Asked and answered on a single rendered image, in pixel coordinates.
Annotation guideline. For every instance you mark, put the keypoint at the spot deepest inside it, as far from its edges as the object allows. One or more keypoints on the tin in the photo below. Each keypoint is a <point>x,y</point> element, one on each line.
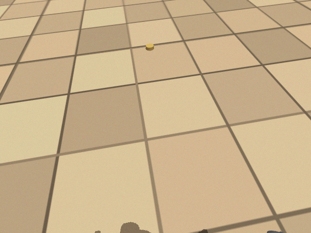
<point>149,46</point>

